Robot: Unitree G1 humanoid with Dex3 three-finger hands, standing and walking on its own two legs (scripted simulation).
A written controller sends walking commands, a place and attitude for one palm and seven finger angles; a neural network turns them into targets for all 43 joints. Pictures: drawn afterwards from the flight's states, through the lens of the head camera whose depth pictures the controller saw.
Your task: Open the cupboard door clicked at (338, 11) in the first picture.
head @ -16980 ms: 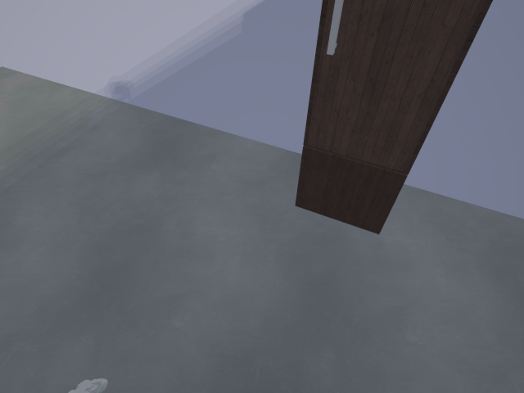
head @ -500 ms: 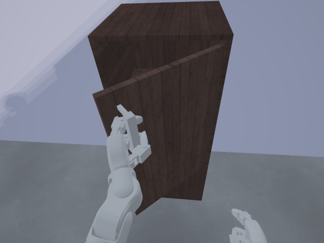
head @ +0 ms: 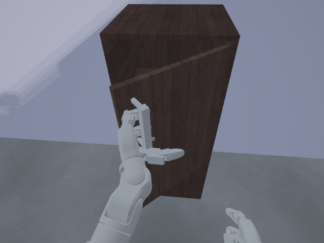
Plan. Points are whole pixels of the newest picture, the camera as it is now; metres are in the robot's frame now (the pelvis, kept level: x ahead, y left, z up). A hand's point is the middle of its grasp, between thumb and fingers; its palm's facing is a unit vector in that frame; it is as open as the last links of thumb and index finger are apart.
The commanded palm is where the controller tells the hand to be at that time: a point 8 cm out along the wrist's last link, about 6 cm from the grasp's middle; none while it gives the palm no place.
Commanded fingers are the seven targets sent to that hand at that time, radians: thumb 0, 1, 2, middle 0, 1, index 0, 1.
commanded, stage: open thumb and fingers to let go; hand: left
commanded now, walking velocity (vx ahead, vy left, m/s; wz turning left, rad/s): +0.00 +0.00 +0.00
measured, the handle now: (141, 127) +0.36 +0.09 +0.13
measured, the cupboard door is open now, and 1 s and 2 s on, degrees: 42 42 42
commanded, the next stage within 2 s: slide the hand sideways off the handle in 0.24 s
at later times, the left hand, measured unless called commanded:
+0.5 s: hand (150, 147) +0.29 +0.06 +0.13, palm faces +0.00 -0.99 -0.11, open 16.0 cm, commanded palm +0.26 +0.08 +0.13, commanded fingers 0.00 -0.50 0.30 -0.15 -0.30 -0.15 -0.30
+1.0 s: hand (147, 153) +0.27 +0.06 +0.14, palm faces -0.08 -1.00 -0.01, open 16.3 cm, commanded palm +0.24 +0.12 +0.13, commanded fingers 0.00 -0.50 0.30 -0.15 -0.30 -0.15 -0.30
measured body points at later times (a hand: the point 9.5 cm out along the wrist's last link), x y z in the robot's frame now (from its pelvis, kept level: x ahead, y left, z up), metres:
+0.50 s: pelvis -0.02 +0.01 +0.00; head -0.05 -0.01 +0.45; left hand +0.29 +0.11 +0.14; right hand +0.17 -0.19 -0.09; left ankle +0.02 +0.11 -0.73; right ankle +0.01 -0.11 -0.73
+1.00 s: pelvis +0.01 +0.00 +0.00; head -0.03 -0.02 +0.45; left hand +0.27 +0.12 +0.14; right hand +0.20 -0.21 -0.08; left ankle +0.02 +0.11 -0.73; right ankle +0.01 -0.11 -0.73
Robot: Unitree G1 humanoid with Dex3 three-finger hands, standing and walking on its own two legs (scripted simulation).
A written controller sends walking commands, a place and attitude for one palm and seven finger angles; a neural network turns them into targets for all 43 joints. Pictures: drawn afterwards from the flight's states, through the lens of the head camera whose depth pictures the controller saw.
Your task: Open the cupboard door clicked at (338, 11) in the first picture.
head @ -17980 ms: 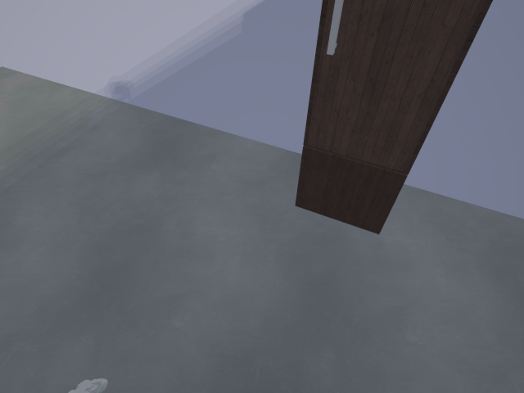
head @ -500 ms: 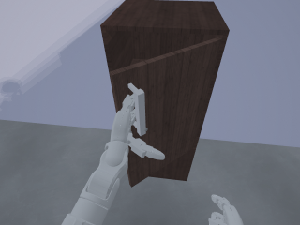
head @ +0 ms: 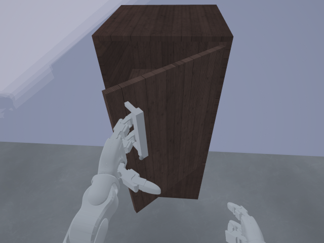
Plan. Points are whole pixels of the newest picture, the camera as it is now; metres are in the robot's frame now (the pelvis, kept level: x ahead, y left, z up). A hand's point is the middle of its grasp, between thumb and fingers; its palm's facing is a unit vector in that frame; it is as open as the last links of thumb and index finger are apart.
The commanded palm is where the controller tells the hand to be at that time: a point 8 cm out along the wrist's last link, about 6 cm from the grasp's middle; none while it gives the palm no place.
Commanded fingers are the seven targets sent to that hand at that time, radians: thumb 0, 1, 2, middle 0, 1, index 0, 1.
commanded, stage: slide the hand sideways off the handle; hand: left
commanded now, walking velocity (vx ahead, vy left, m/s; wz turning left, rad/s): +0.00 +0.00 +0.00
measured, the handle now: (136, 131) +0.34 +0.10 +0.13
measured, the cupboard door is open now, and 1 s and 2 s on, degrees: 42 42 42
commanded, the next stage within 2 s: draw the hand back to the body in 0.54 s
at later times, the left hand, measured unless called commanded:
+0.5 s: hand (112, 175) +0.22 +0.13 +0.12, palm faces +0.03 -1.00 -0.06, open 16.1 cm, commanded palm +0.18 +0.18 +0.13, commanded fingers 0.00 -0.50 0.30 -0.15 -0.30 -0.15 -0.30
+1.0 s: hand (85, 178) +0.20 +0.17 +0.14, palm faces +0.05 -1.00 -0.06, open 16.3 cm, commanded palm +0.17 +0.22 +0.14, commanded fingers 0.00 -0.50 0.30 -0.15 -0.30 -0.15 -0.30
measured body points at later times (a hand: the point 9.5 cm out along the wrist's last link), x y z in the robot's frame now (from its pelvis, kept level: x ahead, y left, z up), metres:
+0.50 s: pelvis +0.03 -0.02 +0.00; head +0.00 -0.04 +0.44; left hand +0.21 +0.18 +0.13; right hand +0.23 -0.22 -0.07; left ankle +0.01 +0.12 -0.74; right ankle +0.01 -0.10 -0.74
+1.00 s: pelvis +0.00 +0.00 +0.00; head -0.03 -0.02 +0.44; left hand +0.19 +0.23 +0.14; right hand +0.20 -0.21 -0.07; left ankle +0.01 +0.12 -0.74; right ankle +0.01 -0.10 -0.74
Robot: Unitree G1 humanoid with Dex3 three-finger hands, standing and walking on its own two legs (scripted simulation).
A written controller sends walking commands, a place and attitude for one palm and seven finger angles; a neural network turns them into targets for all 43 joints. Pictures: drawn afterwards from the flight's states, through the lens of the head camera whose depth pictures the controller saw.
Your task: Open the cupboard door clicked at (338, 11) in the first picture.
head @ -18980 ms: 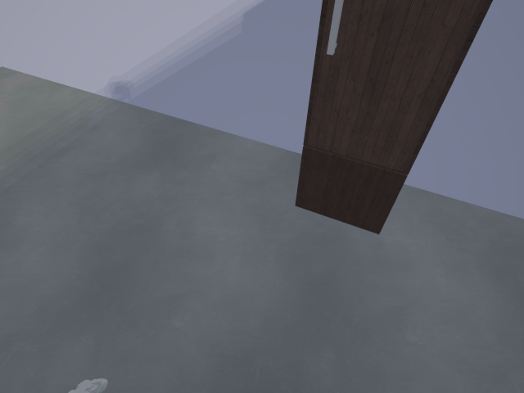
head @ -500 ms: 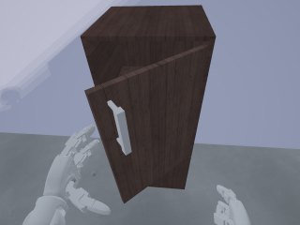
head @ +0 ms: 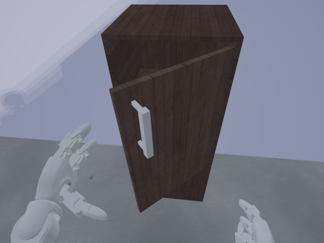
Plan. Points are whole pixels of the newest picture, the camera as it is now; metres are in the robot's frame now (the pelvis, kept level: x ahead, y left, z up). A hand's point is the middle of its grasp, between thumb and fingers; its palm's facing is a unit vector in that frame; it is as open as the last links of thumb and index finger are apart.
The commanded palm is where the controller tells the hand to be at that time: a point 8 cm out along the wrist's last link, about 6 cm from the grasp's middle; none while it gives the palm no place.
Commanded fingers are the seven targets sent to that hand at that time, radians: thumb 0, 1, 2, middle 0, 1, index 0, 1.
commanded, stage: draw the hand back to the body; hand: left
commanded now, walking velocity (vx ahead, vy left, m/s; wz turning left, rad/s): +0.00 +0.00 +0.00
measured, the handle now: (142, 130) +0.34 +0.09 +0.14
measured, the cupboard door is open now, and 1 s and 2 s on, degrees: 42 42 42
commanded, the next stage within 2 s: step back with the hand held close in 1.22 s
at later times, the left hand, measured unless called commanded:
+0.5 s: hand (55, 171) +0.20 +0.24 +0.15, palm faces +0.34 -0.89 -0.32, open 13.2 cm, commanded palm +0.16 +0.28 +0.17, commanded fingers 0.00 0.34 0.66 -0.18 -0.30 -0.18 -0.30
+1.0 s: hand (43, 157) +0.23 +0.27 +0.16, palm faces +0.45 -0.80 -0.39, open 7.8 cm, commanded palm +0.18 +0.31 +0.18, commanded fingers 0.00 0.90 0.90 -0.20 -0.30 -0.20 -0.30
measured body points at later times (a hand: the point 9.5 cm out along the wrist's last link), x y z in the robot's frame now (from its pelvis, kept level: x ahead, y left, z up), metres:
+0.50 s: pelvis +0.01 +0.02 +0.01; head -0.01 +0.01 +0.46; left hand +0.18 +0.28 +0.17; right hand +0.19 -0.18 -0.07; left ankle +0.01 +0.12 -0.73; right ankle +0.00 -0.10 -0.73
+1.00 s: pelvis +0.03 +0.01 +0.01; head +0.02 -0.01 +0.46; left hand +0.20 +0.31 +0.19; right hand +0.22 -0.21 -0.08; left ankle +0.01 +0.12 -0.73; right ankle +0.00 -0.10 -0.73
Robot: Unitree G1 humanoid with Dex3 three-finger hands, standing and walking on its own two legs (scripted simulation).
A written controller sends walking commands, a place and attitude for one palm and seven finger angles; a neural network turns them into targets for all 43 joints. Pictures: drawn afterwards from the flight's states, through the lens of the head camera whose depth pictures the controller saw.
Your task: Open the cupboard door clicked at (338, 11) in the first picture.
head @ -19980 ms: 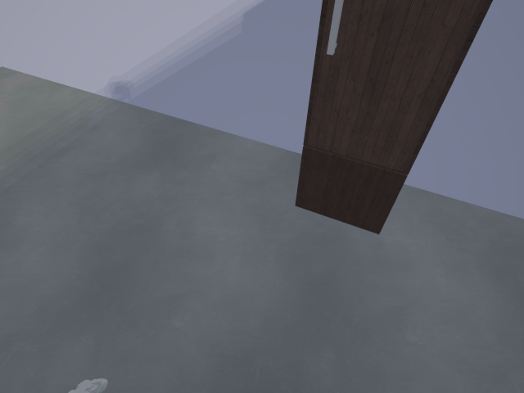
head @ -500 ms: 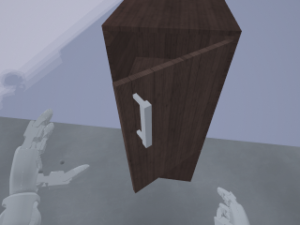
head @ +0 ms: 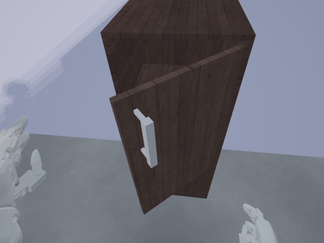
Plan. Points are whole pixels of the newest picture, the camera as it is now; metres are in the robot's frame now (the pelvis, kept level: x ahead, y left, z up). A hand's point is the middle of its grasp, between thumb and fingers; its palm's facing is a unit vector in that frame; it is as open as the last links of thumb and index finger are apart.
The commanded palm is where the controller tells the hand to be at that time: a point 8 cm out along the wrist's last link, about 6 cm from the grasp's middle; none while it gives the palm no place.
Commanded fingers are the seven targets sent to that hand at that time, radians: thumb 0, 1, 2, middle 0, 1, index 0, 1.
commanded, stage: draw the hand back to the body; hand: left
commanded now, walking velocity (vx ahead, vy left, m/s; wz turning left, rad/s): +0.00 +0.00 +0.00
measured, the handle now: (145, 139) +0.31 +0.09 +0.13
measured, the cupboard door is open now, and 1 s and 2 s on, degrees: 42 42 42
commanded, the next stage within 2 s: step back with the hand held close in 0.22 s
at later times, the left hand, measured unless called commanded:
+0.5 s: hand (38, 180) +0.18 +0.26 +0.15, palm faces +0.42 -0.79 -0.45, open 7.4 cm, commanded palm +0.12 +0.29 +0.17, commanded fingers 0.00 0.90 0.90 -0.20 -0.30 -0.20 -0.30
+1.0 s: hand out of the picture +0.08 +0.28 +0.15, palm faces +0.45 -0.75 -0.48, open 7.4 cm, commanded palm +0.03 +0.32 +0.17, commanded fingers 0.00 0.90 0.90 -0.20 -0.30 -0.20 -0.30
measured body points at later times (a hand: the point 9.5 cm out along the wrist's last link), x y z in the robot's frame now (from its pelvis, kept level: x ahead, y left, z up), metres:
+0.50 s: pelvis -0.02 -0.01 +0.00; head -0.02 -0.02 +0.45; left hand +0.15 +0.30 +0.18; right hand +0.16 -0.24 -0.09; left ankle -0.03 +0.11 -0.74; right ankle -0.03 -0.11 -0.74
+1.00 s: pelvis -0.11 +0.02 -0.02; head -0.10 +0.01 +0.43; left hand +0.05 +0.32 +0.18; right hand +0.06 -0.21 -0.10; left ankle -0.03 +0.11 -0.74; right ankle -0.03 -0.11 -0.74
